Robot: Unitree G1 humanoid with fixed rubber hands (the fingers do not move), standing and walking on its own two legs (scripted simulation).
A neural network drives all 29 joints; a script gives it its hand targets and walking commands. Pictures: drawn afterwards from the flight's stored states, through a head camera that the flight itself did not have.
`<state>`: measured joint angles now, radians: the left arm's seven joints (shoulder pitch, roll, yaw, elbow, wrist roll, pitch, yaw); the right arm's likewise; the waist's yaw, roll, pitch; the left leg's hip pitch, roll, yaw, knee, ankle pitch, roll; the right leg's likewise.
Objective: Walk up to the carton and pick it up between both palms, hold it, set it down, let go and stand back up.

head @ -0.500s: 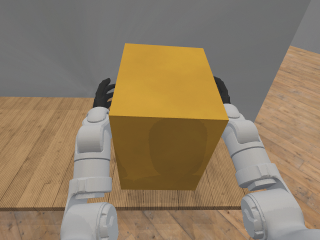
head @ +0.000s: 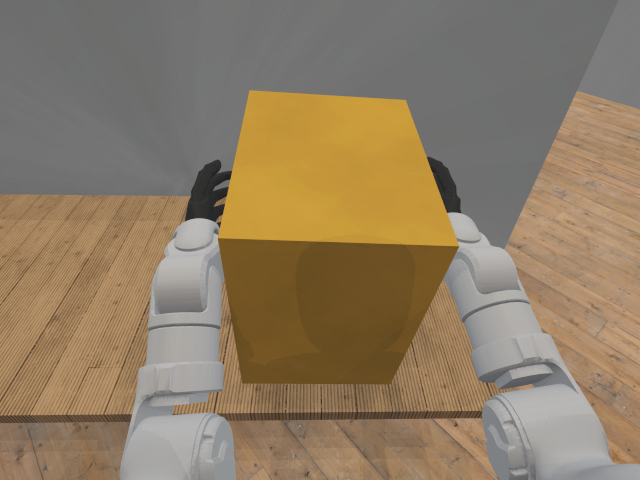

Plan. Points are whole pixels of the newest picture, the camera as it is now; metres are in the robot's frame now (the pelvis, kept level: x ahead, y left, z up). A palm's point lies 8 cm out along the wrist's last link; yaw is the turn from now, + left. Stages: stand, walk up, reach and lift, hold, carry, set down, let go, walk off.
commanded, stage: hold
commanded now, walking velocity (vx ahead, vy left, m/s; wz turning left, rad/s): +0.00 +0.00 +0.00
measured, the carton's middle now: (322, 243) +0.37 +0.02 +0.14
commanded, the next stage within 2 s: none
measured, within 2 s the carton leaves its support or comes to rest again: neither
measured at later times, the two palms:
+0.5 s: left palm (208, 223) +0.37 +0.16 +0.18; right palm (439, 220) +0.38 -0.13 +0.17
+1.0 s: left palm (206, 223) +0.36 +0.16 +0.18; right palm (441, 222) +0.37 -0.13 +0.18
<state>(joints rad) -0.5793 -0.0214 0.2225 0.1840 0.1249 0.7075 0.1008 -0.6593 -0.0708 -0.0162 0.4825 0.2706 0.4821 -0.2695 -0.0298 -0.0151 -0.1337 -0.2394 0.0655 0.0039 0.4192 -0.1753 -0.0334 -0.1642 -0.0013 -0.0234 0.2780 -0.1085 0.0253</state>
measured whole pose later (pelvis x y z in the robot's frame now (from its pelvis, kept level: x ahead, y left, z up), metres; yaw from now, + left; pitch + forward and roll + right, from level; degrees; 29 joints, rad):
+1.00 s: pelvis +0.00 +0.00 +0.00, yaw +0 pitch +0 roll -2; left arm -0.57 -0.03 0.23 0.13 0.14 0.72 0.09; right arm -0.64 -0.07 -0.01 0.44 0.25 0.47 -0.26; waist -0.03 -0.02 -0.11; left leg -0.23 0.06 0.00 0.41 -0.17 -0.03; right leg -0.16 0.00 -0.02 0.27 -0.11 0.03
